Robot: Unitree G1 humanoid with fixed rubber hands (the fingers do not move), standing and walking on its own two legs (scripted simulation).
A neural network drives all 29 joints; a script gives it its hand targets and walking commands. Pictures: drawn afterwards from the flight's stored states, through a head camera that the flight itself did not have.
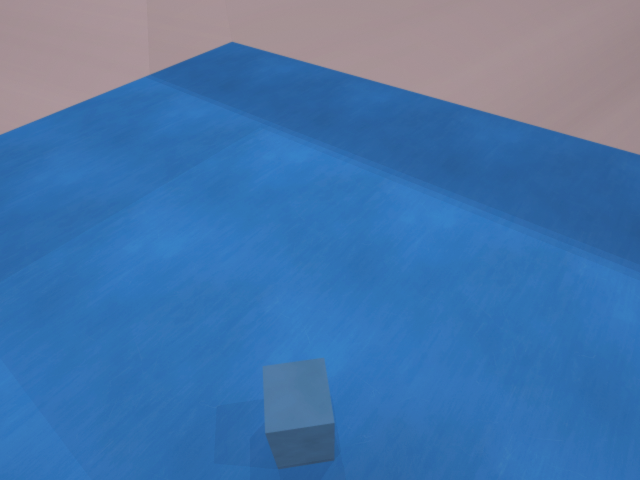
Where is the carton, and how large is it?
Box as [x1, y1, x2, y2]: [263, 358, 334, 468]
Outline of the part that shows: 323,358 263,366 265,434 278,468 333,460 334,422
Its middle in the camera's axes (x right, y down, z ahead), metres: -0.05 +0.47 +1.06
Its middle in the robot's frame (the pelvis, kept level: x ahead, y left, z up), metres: +0.44 +0.07 -0.61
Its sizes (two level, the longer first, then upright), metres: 0.168 0.163 0.296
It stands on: the floor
